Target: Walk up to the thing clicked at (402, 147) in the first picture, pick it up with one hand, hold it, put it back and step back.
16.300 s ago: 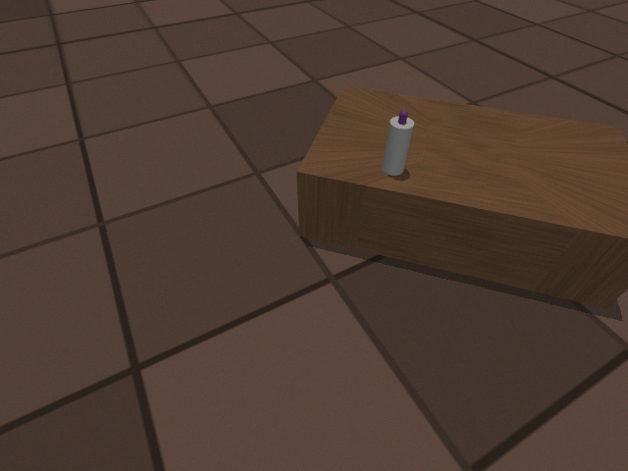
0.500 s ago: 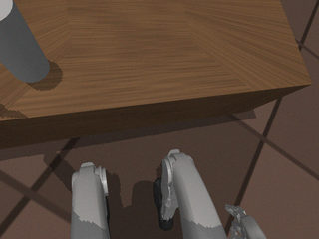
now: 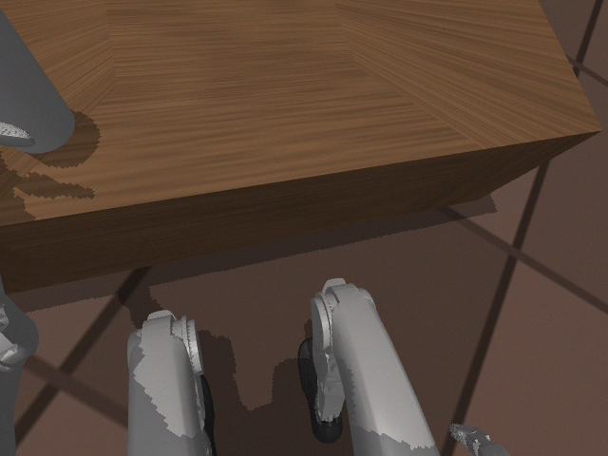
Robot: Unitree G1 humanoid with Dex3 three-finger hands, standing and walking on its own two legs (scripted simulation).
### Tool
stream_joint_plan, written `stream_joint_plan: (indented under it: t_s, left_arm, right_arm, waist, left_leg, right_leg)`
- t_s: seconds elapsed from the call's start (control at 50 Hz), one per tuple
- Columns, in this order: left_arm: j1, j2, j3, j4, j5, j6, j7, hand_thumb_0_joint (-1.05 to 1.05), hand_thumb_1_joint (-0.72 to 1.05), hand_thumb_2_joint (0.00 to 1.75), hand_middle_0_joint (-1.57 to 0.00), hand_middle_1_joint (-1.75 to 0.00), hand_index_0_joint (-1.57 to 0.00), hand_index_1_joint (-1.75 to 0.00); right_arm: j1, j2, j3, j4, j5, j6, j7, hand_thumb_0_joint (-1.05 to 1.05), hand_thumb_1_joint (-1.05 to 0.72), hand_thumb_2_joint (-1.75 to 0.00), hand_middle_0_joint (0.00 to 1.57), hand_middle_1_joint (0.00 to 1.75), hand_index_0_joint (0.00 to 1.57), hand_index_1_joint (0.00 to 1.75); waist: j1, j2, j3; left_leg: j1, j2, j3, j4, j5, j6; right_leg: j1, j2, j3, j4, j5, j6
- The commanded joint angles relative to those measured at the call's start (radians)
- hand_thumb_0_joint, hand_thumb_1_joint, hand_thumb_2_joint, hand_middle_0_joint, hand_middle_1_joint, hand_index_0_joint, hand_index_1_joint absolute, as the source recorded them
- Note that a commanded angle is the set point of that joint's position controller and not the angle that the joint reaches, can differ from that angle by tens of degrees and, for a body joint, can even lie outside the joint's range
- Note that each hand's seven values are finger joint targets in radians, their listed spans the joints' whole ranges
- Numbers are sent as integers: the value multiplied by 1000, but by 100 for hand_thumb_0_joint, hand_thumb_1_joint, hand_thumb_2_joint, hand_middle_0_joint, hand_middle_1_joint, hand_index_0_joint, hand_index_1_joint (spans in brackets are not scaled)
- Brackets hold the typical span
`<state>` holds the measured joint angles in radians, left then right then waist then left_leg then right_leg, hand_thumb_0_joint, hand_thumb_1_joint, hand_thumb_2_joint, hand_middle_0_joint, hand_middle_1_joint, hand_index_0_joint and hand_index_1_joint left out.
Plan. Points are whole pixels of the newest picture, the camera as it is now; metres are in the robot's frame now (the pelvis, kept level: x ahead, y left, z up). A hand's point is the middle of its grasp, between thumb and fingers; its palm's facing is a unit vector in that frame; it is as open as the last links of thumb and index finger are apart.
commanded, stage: close in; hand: left
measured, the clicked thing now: out of the picture +0.57 +0.27 +0.04
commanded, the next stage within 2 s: rest palm in 0.02 s
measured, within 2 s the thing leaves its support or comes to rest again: leaves its support in 1.84 s
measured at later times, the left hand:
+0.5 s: hand out of the picture +0.55 +0.27 +0.02, palm faces +0.34 -0.94 -0.01, open 17.1 cm
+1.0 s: hand out of the picture +0.55 +0.27 +0.01, palm faces +0.34 -0.94 -0.01, open 12.3 cm
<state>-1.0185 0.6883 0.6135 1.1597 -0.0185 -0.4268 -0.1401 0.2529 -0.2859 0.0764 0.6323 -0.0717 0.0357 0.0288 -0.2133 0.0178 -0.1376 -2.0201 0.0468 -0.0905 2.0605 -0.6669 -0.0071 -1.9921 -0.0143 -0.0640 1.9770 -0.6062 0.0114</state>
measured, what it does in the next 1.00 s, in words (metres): stands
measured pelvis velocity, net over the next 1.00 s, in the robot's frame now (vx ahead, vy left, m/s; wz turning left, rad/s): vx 0.01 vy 0.00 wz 0.02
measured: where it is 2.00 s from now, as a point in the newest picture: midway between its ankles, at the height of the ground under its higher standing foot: (263, 426)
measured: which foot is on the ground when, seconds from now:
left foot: down 0.00-1.00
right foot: down 0.00-1.00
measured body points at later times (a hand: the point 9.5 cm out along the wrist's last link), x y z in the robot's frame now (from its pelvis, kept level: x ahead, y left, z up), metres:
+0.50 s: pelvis +0.01 +0.00 +0.01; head +0.24 +0.05 +0.40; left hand +0.53 +0.32 +0.02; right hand +0.09 -0.27 -0.11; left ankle +0.08 +0.13 -0.40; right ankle +0.11 -0.13 -0.40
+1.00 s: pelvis +0.01 +0.00 +0.00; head +0.23 +0.04 +0.39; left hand +0.52 +0.32 +0.02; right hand +0.07 -0.28 -0.11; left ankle +0.08 +0.13 -0.40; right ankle +0.11 -0.13 -0.40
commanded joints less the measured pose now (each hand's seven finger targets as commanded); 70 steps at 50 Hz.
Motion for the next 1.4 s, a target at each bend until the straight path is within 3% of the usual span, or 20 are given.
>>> stream_joint_plan:
  t_s: [0.0, 0.02, 0.12, 0.14, 0.18, 0.34, 0.4, 0.5, 0.56, 0.58, 0.62, 0.64, 0.66, 0.68, 0.72, 0.74, 0.88, 0.94, 1.12, 1.38]
  left_arm:
    - [-314, 244, -1, -217, -13, -64, 24, 0, -59, 0, -4, -5, -7, -2]
    - [-351, 214, -33, -251, -14, -71, 24, 0, -58, 0, -4, -5, -7, -1]
    - [-335, 181, -43, -284, -4, -80, 53, 0, -61, 0, -6, -3, -8, -1]
    - [-340, 135, -71, -282, -8, -85, 53, 0, -61, 0, -6, -2, -7, -1]
    - [-333, 169, -44, -302, -1, -92, 71, 0, -61, 0, -6, -2, -8, -1]
    - [-296, 122, -54, -308, -9, -119, 74, 0, -55, 5, -20, -15, -21, -13]
    - [-302, 156, -43, -315, -4, -127, 72, 0, -57, 9, -24, -19, -26, -17]
    - [-296, 89, -68, -284, -20, -127, 69, 0, -55, 13, -29, -24, -31, -23]
    - [-288, 155, -33, -270, -4, -124, 74, 0, -50, 15, -31, -26, -33, -24]
    - [-308, 111, -68, -278, -9, -127, 67, 0, -49, 16, -33, -27, -35, -26]
    - [-293, 85, -67, -255, -21, -128, 64, 0, -46, 21, -37, -33, -39, -31]
    - [-288, 148, -40, -271, -9, -128, 69, 0, -46, 22, -39, -34, -41, -32]
    - [-305, 151, -41, -272, -10, -128, 70, 0, -43, 23, -40, -35, -42, -33]
    - [-319, 108, -69, -284, -13, -133, 65, 0, -39, 24, -42, -36, -43, -34]
    - [-299, 143, -39, -280, -12, -128, 70, 0, -37, 28, -47, -40, -49, -39]
    - [-315, 110, -62, -263, -11, -128, 69, 0, -33, 31, -49, -43, -51, -41]
    - [-316, 126, -61, -281, -5, -134, 73, 0, -11, 45, -67, -59, -69, -57]
    - [-302, 75, -95, -235, -4, -132, 70, 0, -2, 52, -72, -64, -74, -62]
    - [-291, 52, -113, -198, -1, -125, 70, 0, 25, 82, -100, -95, -102, -93]
    - [-301, -10, -158, -106, 8, -111, 68, 0, 28, 104, -122, -120, -124, -118]
  right_arm:
    - [169, -208, -85, -34, 4, -9, -16, 0, -90, -89, 20, 30, 20, 30]
    - [163, -207, -84, -36, 3, -11, -15, 0, -90, -89, 20, 30, 20, 30]
    - [178, -211, -95, -20, 1, -11, -12, 0, -90, -90, 20, 30, 20, 30]
    - [171, -209, -95, -16, -2, -12, -9, 0, -90, -90, 20, 30, 20, 30]
    - [175, -207, -100, -10, -4, -10, -8, 0, -91, -90, 20, 30, 20, 30]
    - [166, -202, -99, -7, -11, -10, 1, 0, -92, -90, 20, 30, 20, 30]
    - [159, -200, -102, -8, -11, -7, -1, 0, -92, -90, 20, 30, 20, 30]
    - [141, -189, -99, -22, -7, -11, 2, 0, -92, -90, 20, 30, 20, 30]
    - [149, -201, -103, -15, -8, -6, -1, 0, -91, -90, 20, 30, 20, 30]
    - [141, -191, -99, -19, -8, -7, 0, 0, -92, -90, 20, 30, 20, 30]
    - [144, -187, -94, -17, -7, -11, 1, 0, -92, -90, 20, 30, 20, 30]
    - [140, -196, -101, -23, -9, -11, -2, 0, -92, -90, 20, 30, 20, 30]
    - [140, -198, -99, -21, -9, -9, -2, 0, -92, -90, 20, 30, 20, 30]
    - [143, -193, -94, -18, -10, -9, 1, 0, -92, -90, 20, 30, 20, 30]
    - [137, -201, -99, -23, -8, -6, 1, 0, -92, -90, 20, 30, 20, 30]
    - [147, -199, -97, -19, -9, -6, 0, 0, -92, -90, 20, 30, 20, 30]
    - [150, -202, -101, -17, -9, -7, -1, 0, -91, -89, 20, 30, 20, 30]
    - [151, -192, -100, -3, -11, -6, -1, 0, -90, -89, 20, 30, 20, 30]
    - [156, -195, -102, -4, -12, -7, 3, 0, -89, -89, 20, 30, 20, 30]
    - [152, -211, -102, -20, -13, -2, 17, 0, -88, -89, 20, 30, 20, 30]
  waist:
    - [29, 191, -592]
    - [23, 227, -603]
    - [34, 263, -648]
    - [25, 285, -638]
    - [34, 271, -649]
    - [31, 236, -708]
    - [32, 209, -707]
    - [24, 167, -662]
    - [35, 181, -676]
    - [19, 167, -669]
    - [24, 157, -647]
    - [35, 167, -673]
    - [38, 178, -673]
    - [28, 202, -672]
    - [43, 209, -690]
    - [27, 213, -671]
    - [29, 226, -680]
    - [13, 180, -643]
    - [11, 163, -625]
    - [1, 178, -562]
  left_leg:
    - [408, -13, 16, -293, 40, 32]
    - [447, -12, 12, -295, 72, 27]
    - [560, -8, -7, -312, 190, 16]
    - [590, -7, -11, -308, 222, 12]
    - [563, -9, -1, -303, 207, 17]
    - [562, -15, 26, -260, 327, 25]
    - [507, -18, 39, -252, 279, 34]
    - [455, -21, 38, -270, 168, 34]
    - [470, -17, 37, -262, 196, 32]
    - [453, -19, 41, -254, 188, 35]
    - [442, -21, 36, -259, 183, 33]
    - [446, -20, 46, -247, 196, 37]
    - [460, -20, 46, -245, 196, 35]
    - [475, -19, 35, -256, 204, 28]
    - [505, -16, 29, -264, 203, 27]
    - [495, -15, 27, -258, 213, 25]
    - [487, -19, 28, -257, 195, 23]
    - [441, -21, 43, -239, 169, 32]
    - [408, -23, 40, -228, 155, 31]
    - [421, -22, 5, -225, 133, 17]
  right_leg:
    - [365, 21, -1, -238, 56, -43]
    - [353, 16, -3, -225, 84, -48]
    - [335, 14, -8, -216, 152, -56]
    - [315, 11, -9, -209, 171, -58]
    - [341, 12, -6, -215, 166, -54]
    - [420, 16, 1, -208, 261, -52]
    - [455, 19, 10, -221, 243, -47]
    - [446, 18, 10, -233, 158, -45]
    - [436, 21, 8, -221, 178, -47]
    - [442, 20, 12, -226, 178, -45]
    - [428, 18, 8, -220, 169, -45]
    - [452, 21, 13, -225, 183, -42]
    - [438, 18, 16, -220, 179, -45]
    - [417, 17, 8, -205, 180, -50]
    - [403, 18, 5, -204, 172, -51]
    - [393, 17, 2, -197, 183, -52]
    - [389, 15, 1, -189, 170, -52]
    - [402, 17, 7, -206, 160, -46]
    - [376, 16, 1, -189, 149, -47]
    - [254, 2, -17, -132, 117, -52]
